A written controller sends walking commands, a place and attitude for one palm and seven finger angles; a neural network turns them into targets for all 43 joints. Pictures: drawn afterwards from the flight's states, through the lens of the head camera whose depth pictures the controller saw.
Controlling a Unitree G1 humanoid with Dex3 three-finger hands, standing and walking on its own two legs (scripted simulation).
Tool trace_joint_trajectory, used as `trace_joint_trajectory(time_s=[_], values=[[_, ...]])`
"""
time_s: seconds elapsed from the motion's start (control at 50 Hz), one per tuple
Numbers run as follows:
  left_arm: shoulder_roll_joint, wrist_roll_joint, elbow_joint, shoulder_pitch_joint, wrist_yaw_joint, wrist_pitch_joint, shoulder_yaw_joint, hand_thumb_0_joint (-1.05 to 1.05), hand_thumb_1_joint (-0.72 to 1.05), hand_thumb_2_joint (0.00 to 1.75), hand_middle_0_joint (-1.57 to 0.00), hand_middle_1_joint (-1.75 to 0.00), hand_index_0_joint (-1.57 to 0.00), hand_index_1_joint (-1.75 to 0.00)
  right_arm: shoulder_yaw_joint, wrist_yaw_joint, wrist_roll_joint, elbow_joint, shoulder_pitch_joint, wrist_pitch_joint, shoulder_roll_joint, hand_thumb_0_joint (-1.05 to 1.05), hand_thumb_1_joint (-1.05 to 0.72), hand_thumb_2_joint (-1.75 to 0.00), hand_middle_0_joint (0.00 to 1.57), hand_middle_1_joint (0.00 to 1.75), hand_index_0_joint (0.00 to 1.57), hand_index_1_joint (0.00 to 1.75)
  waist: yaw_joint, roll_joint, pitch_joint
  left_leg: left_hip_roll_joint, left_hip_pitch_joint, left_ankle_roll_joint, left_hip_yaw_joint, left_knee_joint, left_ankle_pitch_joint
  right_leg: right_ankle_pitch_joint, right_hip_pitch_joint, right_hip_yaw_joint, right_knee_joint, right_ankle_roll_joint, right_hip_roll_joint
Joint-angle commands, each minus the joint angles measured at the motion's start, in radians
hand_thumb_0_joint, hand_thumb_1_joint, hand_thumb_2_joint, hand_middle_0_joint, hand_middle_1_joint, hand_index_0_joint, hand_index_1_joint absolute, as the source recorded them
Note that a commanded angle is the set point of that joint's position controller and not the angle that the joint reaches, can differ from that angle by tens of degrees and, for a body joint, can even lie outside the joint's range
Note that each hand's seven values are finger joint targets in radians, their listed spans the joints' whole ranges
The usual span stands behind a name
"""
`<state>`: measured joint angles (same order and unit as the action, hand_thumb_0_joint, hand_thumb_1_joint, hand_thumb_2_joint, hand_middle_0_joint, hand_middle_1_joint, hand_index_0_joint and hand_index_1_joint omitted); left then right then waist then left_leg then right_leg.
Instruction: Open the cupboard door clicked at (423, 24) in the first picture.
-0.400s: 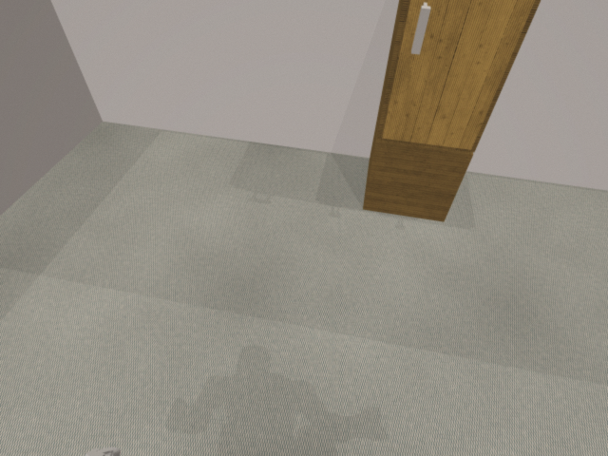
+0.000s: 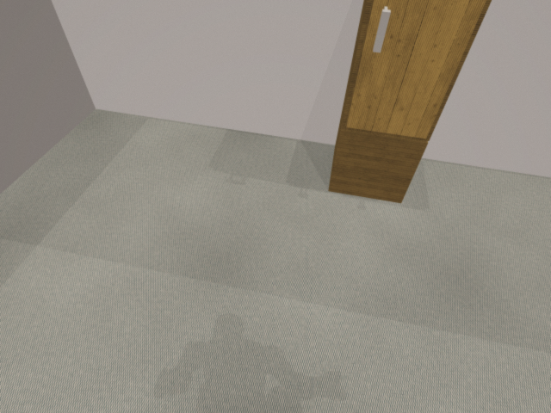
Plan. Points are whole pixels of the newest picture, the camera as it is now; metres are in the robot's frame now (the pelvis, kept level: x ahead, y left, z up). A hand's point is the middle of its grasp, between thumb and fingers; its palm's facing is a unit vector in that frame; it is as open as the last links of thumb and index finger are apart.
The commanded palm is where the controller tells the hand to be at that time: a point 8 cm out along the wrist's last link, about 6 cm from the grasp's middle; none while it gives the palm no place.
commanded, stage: stand and wait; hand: left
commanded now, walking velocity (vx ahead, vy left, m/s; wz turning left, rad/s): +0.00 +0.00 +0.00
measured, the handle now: (381, 29) +1.29 -0.28 +0.07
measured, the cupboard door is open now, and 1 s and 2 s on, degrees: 0 0 0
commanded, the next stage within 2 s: look at it before walking up in 0.42 s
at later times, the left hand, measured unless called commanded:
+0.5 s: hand out of the picture +0.06 +0.24 -0.15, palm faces -0.03 -0.94 -0.33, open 7.4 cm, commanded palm none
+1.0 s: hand out of the picture +0.08 +0.24 -0.15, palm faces -0.04 -0.94 -0.33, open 7.4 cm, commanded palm none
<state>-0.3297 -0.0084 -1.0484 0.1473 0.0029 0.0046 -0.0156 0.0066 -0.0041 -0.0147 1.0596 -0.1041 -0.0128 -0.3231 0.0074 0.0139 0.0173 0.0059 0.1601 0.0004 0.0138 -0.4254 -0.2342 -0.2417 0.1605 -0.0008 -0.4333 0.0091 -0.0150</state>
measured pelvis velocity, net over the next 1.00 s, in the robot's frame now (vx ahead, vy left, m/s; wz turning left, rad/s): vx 0.00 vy -0.01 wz -0.01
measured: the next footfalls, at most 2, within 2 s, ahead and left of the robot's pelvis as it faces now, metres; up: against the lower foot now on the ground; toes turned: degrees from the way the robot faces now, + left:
none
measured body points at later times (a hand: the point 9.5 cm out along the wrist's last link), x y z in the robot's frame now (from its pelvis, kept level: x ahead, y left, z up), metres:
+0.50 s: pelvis -0.01 +0.00 +0.00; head -0.01 +0.00 +0.45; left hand +0.07 +0.29 -0.13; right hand +0.07 -0.30 -0.13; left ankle +0.00 +0.12 -0.74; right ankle +0.00 -0.12 -0.74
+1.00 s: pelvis +0.00 -0.01 +0.00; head +0.01 -0.01 +0.45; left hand +0.08 +0.29 -0.13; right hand +0.08 -0.30 -0.13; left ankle +0.00 +0.12 -0.74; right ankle +0.00 -0.12 -0.74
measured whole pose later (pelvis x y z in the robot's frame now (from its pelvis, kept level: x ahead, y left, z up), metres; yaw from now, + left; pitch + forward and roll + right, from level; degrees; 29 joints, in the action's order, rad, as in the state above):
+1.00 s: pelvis +0.00 -0.01 +0.00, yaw +0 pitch -1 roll +0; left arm -0.34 -0.01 -1.09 0.14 0.00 0.00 -0.01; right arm 0.01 0.00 -0.01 1.11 -0.11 -0.01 -0.34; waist 0.00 0.01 0.03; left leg -0.01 0.13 0.01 0.01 -0.36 -0.20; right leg -0.21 0.14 0.00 -0.38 0.00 0.00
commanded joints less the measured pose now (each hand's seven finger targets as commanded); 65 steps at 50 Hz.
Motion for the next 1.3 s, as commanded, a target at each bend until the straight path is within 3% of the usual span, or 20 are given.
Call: trace_joint_trajectory(time_s=[0.0,0.42,0.86,1.14,1.16,1.2,1.22,1.28], values=[[-0.211,-0.002,0.058,-0.056,-0.016,-0.029,0.051,0.00,0.90,0.90,-0.20,-0.30,-0.20,-0.30,-0.048,0.017,0.004,-0.056,0.052,-0.022,-0.210,0.00,-0.90,-0.90,0.20,0.30,0.20,0.30,-0.006,-0.012,-0.054,-0.113,-0.003,-0.036,0.087,0.075,0.164,0.146,-0.012,0.094,0.076,-0.042,-0.106],[-0.219,-0.003,0.023,-0.051,-0.013,-0.028,0.046,0.00,0.90,0.90,-0.20,-0.30,-0.20,-0.30,-0.042,0.013,0.006,-0.011,0.033,-0.020,-0.222,0.00,-0.90,-0.90,0.20,0.30,0.20,0.30,-0.005,-0.012,-0.018,-0.116,0.003,-0.031,0.096,0.114,0.092,0.052,0.013,0.110,0.121,-0.041,-0.105],[-0.218,-0.002,0.023,-0.049,-0.014,-0.032,0.048,0.00,0.90,0.90,-0.20,-0.30,-0.20,-0.30,-0.040,0.016,0.007,-0.009,0.036,-0.024,-0.222,0.00,-0.90,-0.90,0.20,0.30,0.20,0.30,-0.006,-0.016,-0.070,-0.124,-0.044,-0.028,0.084,0.104,0.196,0.188,-0.027,0.107,0.105,-0.042,-0.108],[-0.222,-0.003,0.025,-0.054,-0.014,-0.031,0.051,0.00,0.90,0.90,-0.20,-0.30,-0.20,-0.30,-0.040,0.019,0.007,-0.010,0.045,-0.022,-0.224,0.00,-0.90,-0.90,0.20,0.30,0.20,0.30,-0.003,-0.014,-0.052,-0.129,-0.064,-0.024,0.070,0.105,0.215,0.226,-0.020,0.112,0.109,-0.043,-0.106],[-0.211,-0.003,0.030,-0.052,-0.014,-0.025,0.051,0.00,0.90,0.90,-0.20,-0.30,-0.20,-0.30,-0.041,0.021,0.006,-0.013,0.034,-0.020,-0.213,0.00,-0.90,-0.90,0.20,0.30,0.20,0.30,-0.007,-0.011,-0.056,-0.133,-0.075,-0.021,0.057,0.087,0.226,0.255,-0.007,0.117,0.095,-0.044,-0.102],[-0.128,-0.003,0.035,-0.013,-0.018,-0.001,0.041,0.00,0.90,0.90,-0.20,-0.30,-0.20,-0.30,-0.030,0.025,0.004,-0.013,-0.019,-0.004,-0.120,0.00,-0.90,-0.90,0.20,0.30,0.20,0.30,-0.013,-0.009,-0.057,-0.137,-0.068,-0.005,0.015,0.043,0.232,0.305,0.020,0.126,0.050,-0.035,-0.098],[-0.110,-0.003,0.042,0.007,-0.020,0.010,0.041,0.00,0.90,0.90,-0.20,-0.30,-0.20,-0.30,-0.030,0.029,0.003,-0.021,-0.034,0.005,-0.101,0.00,-0.90,-0.90,0.20,0.30,0.20,0.30,-0.013,-0.009,-0.050,-0.140,-0.066,-0.001,0.003,0.027,0.226,0.315,0.044,0.135,0.026,-0.034,-0.091],[-0.112,-0.008,0.086,0.026,-0.015,0.027,0.056,0.00,0.90,0.90,-0.20,-0.30,-0.20,-0.30,-0.051,0.037,0.003,-0.064,-0.060,0.018,-0.121,0.00,-0.90,-0.90,0.20,0.30,0.20,0.30,-0.017,-0.023,-0.047,-0.171,-0.053,-0.015,-0.006,-0.007,0.213,0.315,0.108,0.137,-0.063,-0.035,-0.059]])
